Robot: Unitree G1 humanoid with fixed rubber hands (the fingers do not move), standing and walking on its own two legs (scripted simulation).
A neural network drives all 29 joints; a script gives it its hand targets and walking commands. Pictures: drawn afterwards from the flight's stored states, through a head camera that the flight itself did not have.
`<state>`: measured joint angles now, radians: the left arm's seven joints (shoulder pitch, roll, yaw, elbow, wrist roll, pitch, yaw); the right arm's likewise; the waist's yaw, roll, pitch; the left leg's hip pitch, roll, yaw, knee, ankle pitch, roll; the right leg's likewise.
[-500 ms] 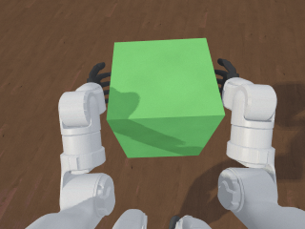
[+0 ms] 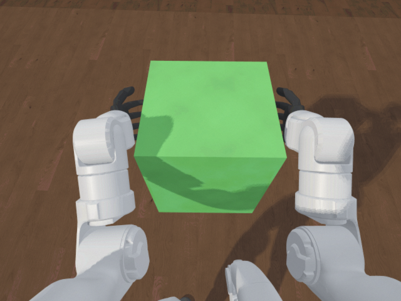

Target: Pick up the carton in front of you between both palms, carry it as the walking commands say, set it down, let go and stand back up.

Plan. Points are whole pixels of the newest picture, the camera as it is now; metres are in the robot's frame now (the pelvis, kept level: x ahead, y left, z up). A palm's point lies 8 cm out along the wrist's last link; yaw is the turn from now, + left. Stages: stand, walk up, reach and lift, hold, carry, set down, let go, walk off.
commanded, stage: carry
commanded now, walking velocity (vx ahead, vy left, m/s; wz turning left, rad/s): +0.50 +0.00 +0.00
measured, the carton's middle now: (206, 145) +0.39 -0.03 +0.06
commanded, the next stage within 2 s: none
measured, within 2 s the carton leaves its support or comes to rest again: neither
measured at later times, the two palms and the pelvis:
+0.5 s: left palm (110, 16) +0.65 +0.15 +0.19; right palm (242, 4) +0.69 -0.14 +0.18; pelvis +0.29 -0.03 +0.03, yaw +1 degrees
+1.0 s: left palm out of the picture +0.97 +0.14 +0.20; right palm out of the picture +0.95 -0.15 +0.20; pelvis +0.58 +0.01 +0.04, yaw +1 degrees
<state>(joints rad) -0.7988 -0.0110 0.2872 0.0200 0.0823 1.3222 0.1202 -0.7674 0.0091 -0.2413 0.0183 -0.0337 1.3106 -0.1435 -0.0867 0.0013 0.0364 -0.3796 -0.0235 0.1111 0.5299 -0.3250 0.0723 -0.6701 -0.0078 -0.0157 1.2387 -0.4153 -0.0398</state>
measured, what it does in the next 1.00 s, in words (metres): climbs: right foot, then left foot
